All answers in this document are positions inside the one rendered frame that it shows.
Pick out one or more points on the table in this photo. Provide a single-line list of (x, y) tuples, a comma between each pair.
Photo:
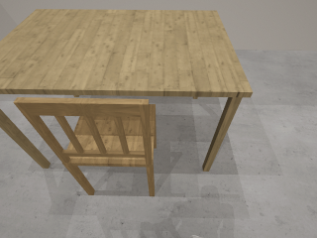
[(113, 52)]

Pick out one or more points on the chair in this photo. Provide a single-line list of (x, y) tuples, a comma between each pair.
[(110, 132)]

